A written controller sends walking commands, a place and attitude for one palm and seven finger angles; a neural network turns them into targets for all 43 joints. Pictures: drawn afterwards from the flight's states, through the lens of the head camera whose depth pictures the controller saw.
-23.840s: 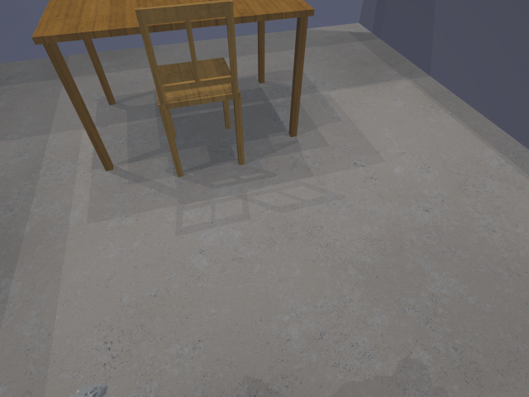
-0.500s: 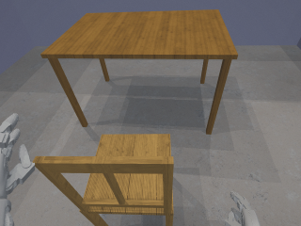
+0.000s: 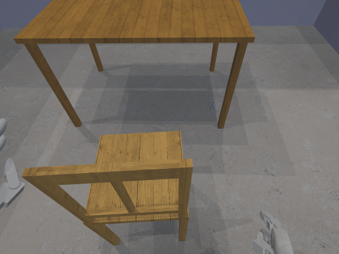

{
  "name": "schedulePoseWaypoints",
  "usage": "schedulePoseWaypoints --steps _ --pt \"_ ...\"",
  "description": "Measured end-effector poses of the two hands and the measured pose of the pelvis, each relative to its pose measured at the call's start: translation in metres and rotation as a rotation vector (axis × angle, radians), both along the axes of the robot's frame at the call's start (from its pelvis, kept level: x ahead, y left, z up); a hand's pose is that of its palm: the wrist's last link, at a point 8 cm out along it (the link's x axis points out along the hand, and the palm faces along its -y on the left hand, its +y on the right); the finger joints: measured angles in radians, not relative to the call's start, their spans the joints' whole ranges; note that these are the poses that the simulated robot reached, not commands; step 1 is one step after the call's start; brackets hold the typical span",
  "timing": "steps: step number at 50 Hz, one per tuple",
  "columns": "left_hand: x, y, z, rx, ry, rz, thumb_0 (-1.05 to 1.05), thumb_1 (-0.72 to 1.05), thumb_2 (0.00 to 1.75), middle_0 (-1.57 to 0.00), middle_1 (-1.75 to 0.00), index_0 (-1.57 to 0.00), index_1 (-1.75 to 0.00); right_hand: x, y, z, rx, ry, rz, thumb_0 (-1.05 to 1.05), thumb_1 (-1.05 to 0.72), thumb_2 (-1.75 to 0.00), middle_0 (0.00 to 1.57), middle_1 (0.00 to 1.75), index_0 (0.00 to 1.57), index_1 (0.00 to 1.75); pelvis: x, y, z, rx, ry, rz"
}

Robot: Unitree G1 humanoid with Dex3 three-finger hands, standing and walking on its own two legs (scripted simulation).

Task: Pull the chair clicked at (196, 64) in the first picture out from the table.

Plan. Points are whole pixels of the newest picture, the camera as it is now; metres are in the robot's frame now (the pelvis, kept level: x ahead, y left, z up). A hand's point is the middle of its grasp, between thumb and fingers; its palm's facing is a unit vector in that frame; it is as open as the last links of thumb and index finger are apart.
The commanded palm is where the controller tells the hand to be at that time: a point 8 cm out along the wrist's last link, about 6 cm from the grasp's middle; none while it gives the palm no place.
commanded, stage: step back with the hand held close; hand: left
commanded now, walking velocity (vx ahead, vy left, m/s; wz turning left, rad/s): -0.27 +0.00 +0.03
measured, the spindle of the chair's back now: (124, 196) +0.28 +0.15 -0.10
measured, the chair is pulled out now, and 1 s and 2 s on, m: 0.62 0.62 0.62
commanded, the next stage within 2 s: stop stepping back and stand still in 1.72 s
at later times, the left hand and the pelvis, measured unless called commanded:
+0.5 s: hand (3, 216) +0.15 +0.25 +0.16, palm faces +0.47 -0.72 -0.51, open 7.4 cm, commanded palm +0.09 +0.28 +0.18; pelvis -0.05 -0.02 -0.01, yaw +1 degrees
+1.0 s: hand out of the picture +0.15 +0.26 +0.17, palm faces +0.52 -0.69 -0.50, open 7.4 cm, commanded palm +0.08 +0.29 +0.18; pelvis -0.04 -0.02 -0.02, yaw +2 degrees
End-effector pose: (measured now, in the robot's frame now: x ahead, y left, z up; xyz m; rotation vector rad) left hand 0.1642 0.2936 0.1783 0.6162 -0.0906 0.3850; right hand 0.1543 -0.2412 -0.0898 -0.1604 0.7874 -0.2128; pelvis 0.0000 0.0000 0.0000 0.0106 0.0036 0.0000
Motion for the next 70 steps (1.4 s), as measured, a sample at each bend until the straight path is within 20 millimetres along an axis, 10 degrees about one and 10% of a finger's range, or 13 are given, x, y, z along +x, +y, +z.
schedulePoseWaypoints --steps 27,53,65,70 --pt "-0.057 -0.009 0.008 0.039 -0.117 0.050 0.01 0.88 0.89 -0.22 -0.30 -0.21 -0.30 -0.057 -0.022 0.000 -0.048 -0.002 0.041 0.01 -0.90 -0.90 0.20 0.30 0.20 0.30 -0.047 -0.020 -0.007 0.000 0.008 0.011" --pt "-0.055 -0.011 0.001 0.005 -0.192 0.041 0.01 0.89 0.90 -0.22 -0.30 -0.21 -0.30 -0.024 0.002 -0.009 -0.021 -0.023 0.119 0.01 -0.90 -0.90 0.20 0.30 0.20 0.30 -0.049 -0.019 -0.018 -0.015 0.033 0.051" --pt "-0.083 0.012 0.011 0.059 -0.152 0.036 0.01 0.88 0.89 -0.22 -0.30 -0.21 -0.30 -0.049 0.001 0.011 -0.079 -0.008 0.093 0.01 -0.90 -0.90 0.20 0.30 0.20 0.30 -0.060 -0.012 -0.005 -0.049 0.070 0.050" --pt "-0.075 -0.008 0.007 0.003 -0.179 0.011 0.01 0.89 0.90 -0.21 -0.30 -0.21 -0.30 -0.056 0.001 0.005 -0.039 -0.008 0.139 0.01 -0.90 -0.90 0.20 0.30 0.20 0.30 -0.074 -0.025 -0.003 -0.035 0.085 -0.013"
